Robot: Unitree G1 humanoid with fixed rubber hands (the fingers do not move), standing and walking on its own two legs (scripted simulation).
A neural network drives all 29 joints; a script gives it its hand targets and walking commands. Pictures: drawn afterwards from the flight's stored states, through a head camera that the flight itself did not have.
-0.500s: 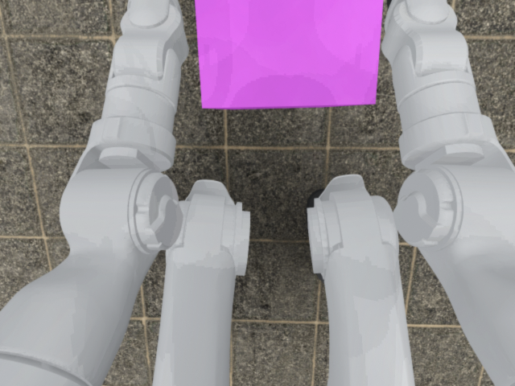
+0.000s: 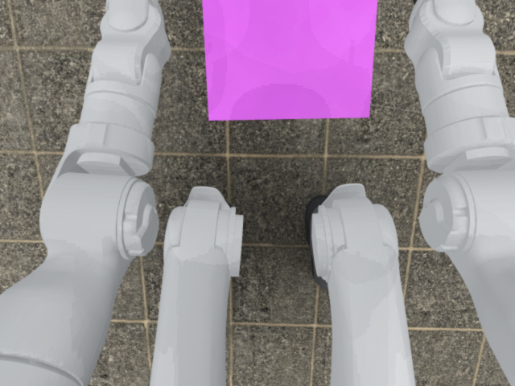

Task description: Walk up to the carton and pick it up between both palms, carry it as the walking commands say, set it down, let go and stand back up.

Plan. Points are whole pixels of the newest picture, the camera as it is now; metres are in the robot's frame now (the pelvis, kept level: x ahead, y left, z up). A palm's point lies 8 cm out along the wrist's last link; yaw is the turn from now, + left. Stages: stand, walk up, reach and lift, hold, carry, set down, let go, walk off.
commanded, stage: set down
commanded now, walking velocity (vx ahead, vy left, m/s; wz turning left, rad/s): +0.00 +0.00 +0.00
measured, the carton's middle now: (280, 32) +0.53 -0.02 -0.25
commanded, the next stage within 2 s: let go in 1.08 s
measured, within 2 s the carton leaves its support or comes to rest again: neither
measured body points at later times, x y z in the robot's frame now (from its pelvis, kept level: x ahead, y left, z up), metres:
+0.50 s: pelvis +0.01 +0.00 +0.13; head +0.34 -0.01 +0.43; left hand +0.56 +0.15 +0.01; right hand +0.56 -0.19 +0.01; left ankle +0.10 +0.12 -0.36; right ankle +0.10 -0.12 -0.36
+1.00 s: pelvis +0.03 +0.00 +0.27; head +0.34 -0.01 +0.59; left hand +0.56 +0.15 +0.16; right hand +0.56 -0.19 +0.16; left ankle +0.10 +0.12 -0.36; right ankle +0.10 -0.12 -0.36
